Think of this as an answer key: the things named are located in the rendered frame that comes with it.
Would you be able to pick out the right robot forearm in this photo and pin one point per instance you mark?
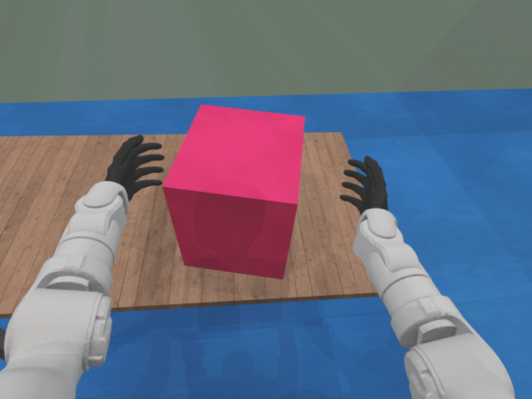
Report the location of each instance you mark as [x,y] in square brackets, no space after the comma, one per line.
[419,312]

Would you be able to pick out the table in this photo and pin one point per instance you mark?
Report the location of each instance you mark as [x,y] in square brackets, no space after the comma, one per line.
[43,176]

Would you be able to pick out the robot right hand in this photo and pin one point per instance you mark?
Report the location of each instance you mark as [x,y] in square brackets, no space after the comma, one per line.
[374,196]

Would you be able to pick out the robot left upper arm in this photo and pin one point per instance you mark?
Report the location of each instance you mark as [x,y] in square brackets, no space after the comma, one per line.
[59,335]

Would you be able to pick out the robot left hand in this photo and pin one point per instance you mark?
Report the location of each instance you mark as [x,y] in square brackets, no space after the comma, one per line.
[123,169]

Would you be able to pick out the left robot forearm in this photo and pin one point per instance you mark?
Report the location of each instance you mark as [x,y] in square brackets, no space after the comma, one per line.
[87,249]

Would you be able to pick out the robot right upper arm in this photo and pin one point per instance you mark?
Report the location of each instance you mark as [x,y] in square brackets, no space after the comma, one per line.
[458,367]

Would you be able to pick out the carton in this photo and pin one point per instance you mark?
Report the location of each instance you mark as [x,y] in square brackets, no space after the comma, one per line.
[232,191]

